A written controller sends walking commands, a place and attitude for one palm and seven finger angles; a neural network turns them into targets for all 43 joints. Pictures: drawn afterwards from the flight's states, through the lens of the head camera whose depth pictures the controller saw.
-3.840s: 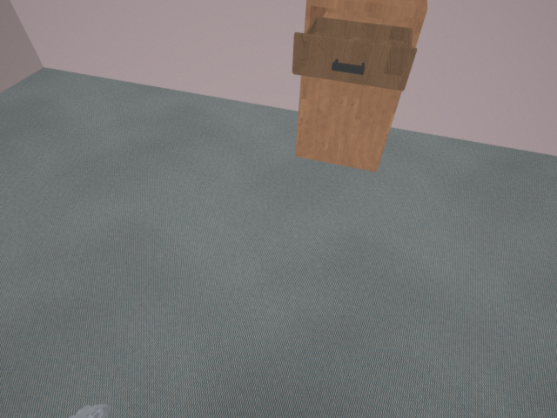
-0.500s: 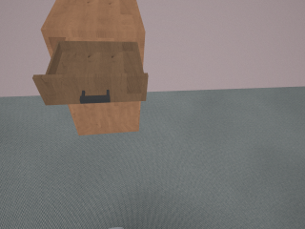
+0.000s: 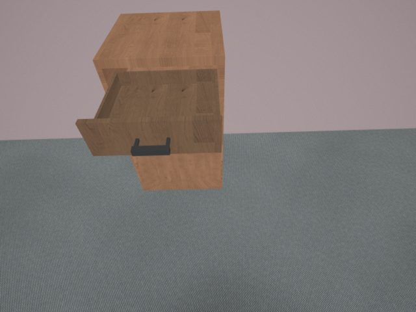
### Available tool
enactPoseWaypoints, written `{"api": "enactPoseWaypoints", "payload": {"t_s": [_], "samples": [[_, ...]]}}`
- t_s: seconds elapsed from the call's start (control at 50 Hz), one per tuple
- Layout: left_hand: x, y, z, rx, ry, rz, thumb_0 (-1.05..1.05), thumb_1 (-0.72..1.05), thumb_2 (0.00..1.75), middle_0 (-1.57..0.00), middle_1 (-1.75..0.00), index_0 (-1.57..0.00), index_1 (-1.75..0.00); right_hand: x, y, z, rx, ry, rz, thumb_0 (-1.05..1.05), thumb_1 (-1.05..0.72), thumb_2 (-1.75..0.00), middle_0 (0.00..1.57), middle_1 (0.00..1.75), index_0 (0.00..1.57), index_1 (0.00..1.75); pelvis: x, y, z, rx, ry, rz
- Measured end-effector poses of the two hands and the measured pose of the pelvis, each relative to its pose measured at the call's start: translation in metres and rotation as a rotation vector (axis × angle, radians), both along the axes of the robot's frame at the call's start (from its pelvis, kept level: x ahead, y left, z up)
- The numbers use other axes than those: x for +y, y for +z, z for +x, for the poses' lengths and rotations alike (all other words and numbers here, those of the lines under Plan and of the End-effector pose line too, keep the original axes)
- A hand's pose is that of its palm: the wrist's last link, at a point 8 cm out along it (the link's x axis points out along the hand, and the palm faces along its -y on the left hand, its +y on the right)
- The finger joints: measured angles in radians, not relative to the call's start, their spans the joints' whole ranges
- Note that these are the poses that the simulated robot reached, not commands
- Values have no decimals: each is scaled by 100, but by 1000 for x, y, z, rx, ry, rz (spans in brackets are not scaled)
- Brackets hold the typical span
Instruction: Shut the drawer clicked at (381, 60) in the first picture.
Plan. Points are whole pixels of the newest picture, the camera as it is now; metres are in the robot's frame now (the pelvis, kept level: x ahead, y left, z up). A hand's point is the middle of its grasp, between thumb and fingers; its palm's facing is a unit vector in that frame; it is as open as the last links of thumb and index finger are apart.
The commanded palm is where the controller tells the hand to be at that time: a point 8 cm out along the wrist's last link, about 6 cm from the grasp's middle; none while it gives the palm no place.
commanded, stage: take the last steps up to it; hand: left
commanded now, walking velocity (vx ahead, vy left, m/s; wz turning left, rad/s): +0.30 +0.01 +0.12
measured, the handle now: (151, 145) +0.57 +0.20 -0.06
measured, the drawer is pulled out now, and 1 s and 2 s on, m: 0.30 0.30 0.30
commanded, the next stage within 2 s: come to a stop and stand still in 0.96 s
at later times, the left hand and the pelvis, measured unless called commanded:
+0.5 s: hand out of the picture +0.06 +0.21 -0.17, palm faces +0.11 -0.98 -0.17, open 7.4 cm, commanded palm none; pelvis +0.07 +0.02 +0.01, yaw +3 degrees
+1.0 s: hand (153, 296) +0.19 +0.15 -0.17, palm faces +0.15 -0.98 -0.16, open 7.3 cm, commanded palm none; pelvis +0.21 -0.02 +0.01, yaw +5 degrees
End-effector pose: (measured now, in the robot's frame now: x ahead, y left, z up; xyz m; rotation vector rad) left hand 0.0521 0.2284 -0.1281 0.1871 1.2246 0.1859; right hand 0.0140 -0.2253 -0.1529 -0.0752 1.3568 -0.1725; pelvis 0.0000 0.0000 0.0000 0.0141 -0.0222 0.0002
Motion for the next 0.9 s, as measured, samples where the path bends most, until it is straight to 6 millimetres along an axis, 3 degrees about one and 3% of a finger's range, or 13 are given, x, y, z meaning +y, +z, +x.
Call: {"api": "enactPoseWaypoints", "payload": {"t_s": [0.1,0.26,0.34,0.4,0.46,0.58,0.66,0.74,0.82,0.9], "samples": [[4,0,-20,10,53,-14,1,92,90,-20,-30,-20,-30,-5,9,20,-17,68,-20,0,-91,-90,20,30,19,30,0,4,1,2,39,0],[22,-24,-83,171,160,-81,1,91,90,-20,-30,-20,-30,13,17,67,-101,162,-77,0,-91,-90,20,30,19,30,23,-5,16,13,71,-26],[28,-24,-89,265,149,-97,1,91,90,-20,-30,-20,-30,25,22,64,-105,139,-80,0,-91,-90,20,30,19,30,29,-2,29,5,59,-17],[31,-18,-68,250,138,-100,1,91,90,-20,-30,-20,-30,31,23,50,-45,118,-66,0,-91,-90,20,30,19,30,30,4,41,5,63,-13],[31,-14,-34,200,125,-92,1,91,90,-20,-30,-20,-30,35,21,34,38,97,-41,0,-91,-90,20,30,20,30,27,6,55,7,63,-8],[17,-11,58,93,61,-59,1,91,90,-20,-30,-20,-30,28,8,17,178,32,13,0,-90,-90,21,30,20,30,10,0,92,8,53,10],[0,-17,121,-9,27,-26,1,91,90,-20,-30,-20,-30,9,-10,27,242,7,40,0,-90,-90,21,30,20,30,-12,-17,123,2,54,15],[-16,-11,145,-57,52,-28,0,91,90,-20,-30,-20,-30,-13,-10,74,211,36,23,0,-91,-90,21,30,20,30,-23,-12,144,-10,72,2],[-20,-2,147,-27,86,-12,0,94,90,-20,-30,-20,-30,-28,1,146,72,70,-10,0,-91,-90,20,30,19,30,-28,-1,165,-3,80,-8],[-27,-3,141,35,96,-38,0,94,90,-20,-30,-20,-30,-30,12,214,-55,102,-26,0,-91,-90,20,30,19,30,-28,5,186,4,80,-15]]}}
